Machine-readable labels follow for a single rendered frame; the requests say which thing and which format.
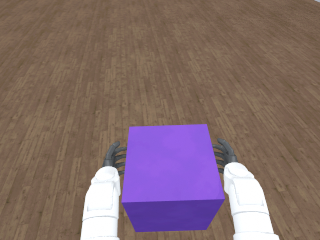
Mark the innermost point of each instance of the left robot hand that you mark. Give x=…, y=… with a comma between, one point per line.
x=110, y=157

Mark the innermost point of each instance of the right robot forearm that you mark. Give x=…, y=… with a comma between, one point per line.
x=247, y=203

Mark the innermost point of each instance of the carton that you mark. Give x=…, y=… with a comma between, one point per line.
x=171, y=179

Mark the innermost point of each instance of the right robot hand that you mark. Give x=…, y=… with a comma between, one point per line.
x=228, y=154

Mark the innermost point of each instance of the left robot forearm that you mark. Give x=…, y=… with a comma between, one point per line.
x=101, y=206

